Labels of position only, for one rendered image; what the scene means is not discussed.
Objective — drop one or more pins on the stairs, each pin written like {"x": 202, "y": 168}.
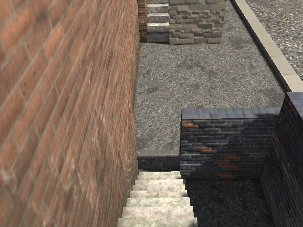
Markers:
{"x": 157, "y": 21}
{"x": 158, "y": 199}

